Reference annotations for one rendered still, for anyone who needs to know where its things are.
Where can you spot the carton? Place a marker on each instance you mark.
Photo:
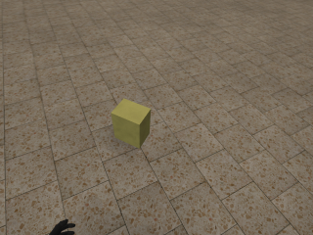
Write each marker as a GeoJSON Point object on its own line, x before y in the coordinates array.
{"type": "Point", "coordinates": [131, 122]}

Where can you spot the left robot hand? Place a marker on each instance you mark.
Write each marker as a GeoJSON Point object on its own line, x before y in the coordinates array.
{"type": "Point", "coordinates": [61, 226]}

